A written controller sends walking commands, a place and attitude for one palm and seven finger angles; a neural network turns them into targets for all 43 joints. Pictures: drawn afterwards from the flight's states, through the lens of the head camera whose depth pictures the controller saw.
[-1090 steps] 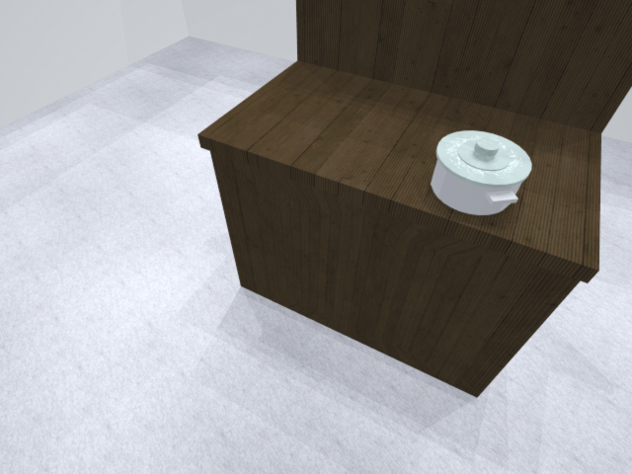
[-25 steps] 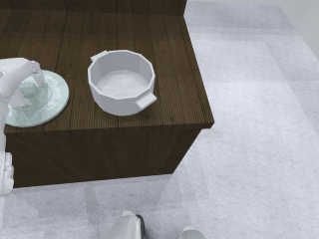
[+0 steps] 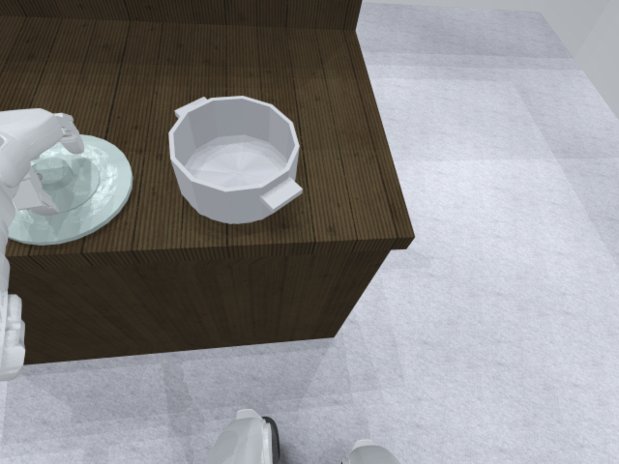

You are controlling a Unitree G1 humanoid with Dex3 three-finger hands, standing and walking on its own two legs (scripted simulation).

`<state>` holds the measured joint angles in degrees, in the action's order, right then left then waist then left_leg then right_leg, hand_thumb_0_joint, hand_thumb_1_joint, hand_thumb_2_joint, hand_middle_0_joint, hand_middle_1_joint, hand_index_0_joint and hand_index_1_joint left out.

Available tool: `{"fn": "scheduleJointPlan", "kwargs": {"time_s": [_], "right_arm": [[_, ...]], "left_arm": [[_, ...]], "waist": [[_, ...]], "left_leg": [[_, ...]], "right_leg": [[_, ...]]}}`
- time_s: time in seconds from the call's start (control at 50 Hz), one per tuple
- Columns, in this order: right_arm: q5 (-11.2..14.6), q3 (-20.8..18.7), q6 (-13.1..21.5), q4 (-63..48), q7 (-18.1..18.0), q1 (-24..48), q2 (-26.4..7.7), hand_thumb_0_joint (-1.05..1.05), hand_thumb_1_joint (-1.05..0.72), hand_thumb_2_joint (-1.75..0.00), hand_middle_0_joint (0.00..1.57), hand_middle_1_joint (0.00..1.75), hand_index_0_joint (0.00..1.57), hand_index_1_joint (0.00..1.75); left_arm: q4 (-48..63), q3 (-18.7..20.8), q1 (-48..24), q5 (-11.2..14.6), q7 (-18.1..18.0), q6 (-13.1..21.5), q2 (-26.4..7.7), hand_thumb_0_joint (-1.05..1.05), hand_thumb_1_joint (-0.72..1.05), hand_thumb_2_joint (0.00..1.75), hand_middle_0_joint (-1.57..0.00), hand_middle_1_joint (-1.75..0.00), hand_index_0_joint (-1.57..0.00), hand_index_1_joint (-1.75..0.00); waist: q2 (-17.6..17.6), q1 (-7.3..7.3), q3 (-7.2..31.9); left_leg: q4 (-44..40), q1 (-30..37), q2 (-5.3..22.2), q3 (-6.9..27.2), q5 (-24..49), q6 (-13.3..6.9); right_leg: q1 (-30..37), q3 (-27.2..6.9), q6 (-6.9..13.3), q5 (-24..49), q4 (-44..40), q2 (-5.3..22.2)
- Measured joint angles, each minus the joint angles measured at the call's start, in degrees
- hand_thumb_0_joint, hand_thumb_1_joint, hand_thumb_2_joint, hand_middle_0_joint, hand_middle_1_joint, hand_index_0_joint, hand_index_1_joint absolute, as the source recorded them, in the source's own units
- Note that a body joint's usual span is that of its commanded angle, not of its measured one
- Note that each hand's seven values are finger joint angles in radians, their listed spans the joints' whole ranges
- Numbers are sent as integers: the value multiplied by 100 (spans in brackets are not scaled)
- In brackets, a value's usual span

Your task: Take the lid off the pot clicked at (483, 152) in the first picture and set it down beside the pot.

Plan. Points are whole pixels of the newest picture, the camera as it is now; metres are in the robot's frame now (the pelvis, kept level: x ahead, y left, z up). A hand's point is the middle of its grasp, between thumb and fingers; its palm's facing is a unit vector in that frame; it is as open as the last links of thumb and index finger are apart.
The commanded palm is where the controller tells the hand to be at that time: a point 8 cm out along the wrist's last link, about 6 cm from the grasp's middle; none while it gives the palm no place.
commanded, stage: raise the empty hand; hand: left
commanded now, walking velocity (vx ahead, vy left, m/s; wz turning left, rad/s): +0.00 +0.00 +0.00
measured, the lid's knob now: (52, 173) +0.49 +0.34 +0.02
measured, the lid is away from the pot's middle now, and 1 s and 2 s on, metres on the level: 0.25 0.25 0.25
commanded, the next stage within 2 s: draw the hand back to the body in 1.22 s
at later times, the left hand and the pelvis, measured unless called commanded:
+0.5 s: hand (11, 147) +0.45 +0.33 +0.11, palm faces -0.39 -0.12 -0.91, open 11.1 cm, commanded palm +0.48 +0.32 +0.18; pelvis +0.01 -0.01 +0.01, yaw +1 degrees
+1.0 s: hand out of the picture +0.46 +0.34 +0.16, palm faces -0.38 -0.13 -0.92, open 11.1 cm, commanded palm +0.48 +0.33 +0.23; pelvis +0.03 -0.02 +0.02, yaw +2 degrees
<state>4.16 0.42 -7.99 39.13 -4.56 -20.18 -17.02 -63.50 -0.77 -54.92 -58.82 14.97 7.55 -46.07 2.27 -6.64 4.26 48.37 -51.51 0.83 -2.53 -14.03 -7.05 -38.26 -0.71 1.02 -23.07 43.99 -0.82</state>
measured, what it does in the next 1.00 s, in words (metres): stands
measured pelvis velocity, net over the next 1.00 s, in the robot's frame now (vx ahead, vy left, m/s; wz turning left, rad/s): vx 0.03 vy -0.02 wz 0.03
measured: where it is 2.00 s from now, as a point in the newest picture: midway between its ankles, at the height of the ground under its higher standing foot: outside the picture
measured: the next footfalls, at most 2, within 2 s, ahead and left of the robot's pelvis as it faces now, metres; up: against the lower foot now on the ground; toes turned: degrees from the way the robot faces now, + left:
none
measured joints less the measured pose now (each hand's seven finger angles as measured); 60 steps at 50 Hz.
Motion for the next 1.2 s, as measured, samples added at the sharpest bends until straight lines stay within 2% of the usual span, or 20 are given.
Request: {"fn": "scheduleJointPlan", "kwargs": {"time_s": [0.26, 0.4, 0.54, 0.7, 0.76, 0.92, 1.04, 1.2], "right_arm": [[58, 4, -12, 20, -6, 16, 12, 0, -90, -90, 21, 30, 20, 30], [103, 65, 44, -30, -61, 46, 12, 0, -90, -90, 21, 30, 20, 30], [123, 56, 61, -13, -89, 16, -9, 0, -90, -90, 21, 30, 20, 30], [148, 37, 76, 29, -105, 14, -46, 0, -90, -90, 21, 30, 20, 30], [150, 39, 65, 40, -101, 37, -63, 0, -90, -90, 21, 30, 20, 30], [181, 30, -2, -9, -46, 112, -62, 0, -90, -90, 21, 30, 20, 30], [189, 33, -74, -54, -3, 187, -45, 0, -90, -90, 21, 30, 20, 30], [213, 38, -163, -95, 65, 282, -35, 0, -90, -90, 21, 30, 20, 30]], "left_arm": [[120, -233, -89, 144, 137, -232, 71, 0, -5, 75, -41, -77, -41, -77], [18, -203, -162, 160, 322, -193, -57, 0, -5, 75, -41, -77, -41, -77], [153, -107, -141, 231, 539, -70, -174, 0, -5, 75, -41, -77, -41, -77], [240, -192, -233, 276, 767, -22, -305, 0, -5, 75, -41, -77, -41, -77], [305, -70, -213, 315, 816, 46, -339, 0, -5, 75, -41, -77, -41, -77], [277, -52, -307, 331, 961, -14, -467, 0, -5, 75, -41, -77, -41, -77], [418, 103, -294, 381, 1081, 37, -541, 0, -5, 75, -41, -77, -41, -77], [442, 18, -439, 415, 1237, -22, -600, 0, -5, 75, -41, -77, -41, -77]], "waist": [[30, 77, 19], [19, 44, 0], [7, 77, -25], [-19, 112, -83], [-17, 115, -83], [-16, 114, -92], [3, 135, -110], [30, 187, -151]], "left_leg": [[-210, 364, -39, 22, 47, 43], [-311, 549, -40, 23, 59, 73], [-449, 733, -42, 36, 80, 109], [-577, 882, -46, 73, 97, 151], [-631, 946, -43, 73, 100, 160], [-732, 1090, -42, 77, 92, 192], [-811, 1206, -43, 84, 100, 210], [-869, 1298, -53, 126, 120, 236]], "right_leg": [[359, 3, 3, 36, -194, 19], [536, -10, -67, 57, -294, 19], [725, -7, -107, 102, -454, 17], [896, 21, -128, 138, -619, 12], [965, 16, -155, 163, -695, 10], [1118, 11, -198, 182, -828, 8], [1242, 13, -230, 209, -931, 9], [1351, 53, -239, 220, -997, 9]]}}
